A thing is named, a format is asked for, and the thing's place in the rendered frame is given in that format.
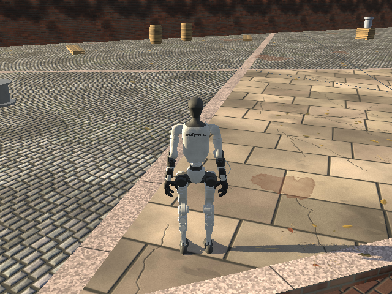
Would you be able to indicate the robot right upper arm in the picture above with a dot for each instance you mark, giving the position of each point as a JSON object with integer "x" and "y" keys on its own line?
{"x": 217, "y": 141}

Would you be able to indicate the left robot forearm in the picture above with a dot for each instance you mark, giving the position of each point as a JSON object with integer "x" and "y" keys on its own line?
{"x": 170, "y": 167}

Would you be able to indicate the robot right thigh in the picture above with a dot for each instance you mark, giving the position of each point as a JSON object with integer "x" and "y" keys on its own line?
{"x": 210, "y": 182}

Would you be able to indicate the robot left upper arm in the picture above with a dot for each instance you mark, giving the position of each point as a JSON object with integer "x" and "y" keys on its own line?
{"x": 174, "y": 140}

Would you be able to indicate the left robot shin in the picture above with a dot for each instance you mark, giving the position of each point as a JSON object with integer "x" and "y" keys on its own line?
{"x": 182, "y": 226}

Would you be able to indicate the right robot hand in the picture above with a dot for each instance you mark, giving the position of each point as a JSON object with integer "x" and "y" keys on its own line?
{"x": 224, "y": 187}

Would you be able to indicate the left robot hand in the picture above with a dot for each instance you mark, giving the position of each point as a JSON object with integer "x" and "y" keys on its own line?
{"x": 167, "y": 187}

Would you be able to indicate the right robot forearm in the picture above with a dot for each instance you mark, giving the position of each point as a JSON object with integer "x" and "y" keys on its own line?
{"x": 221, "y": 167}

